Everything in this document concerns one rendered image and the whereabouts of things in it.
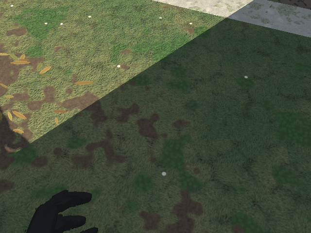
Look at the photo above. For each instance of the robot left hand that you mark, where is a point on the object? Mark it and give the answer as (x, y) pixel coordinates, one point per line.
(47, 220)

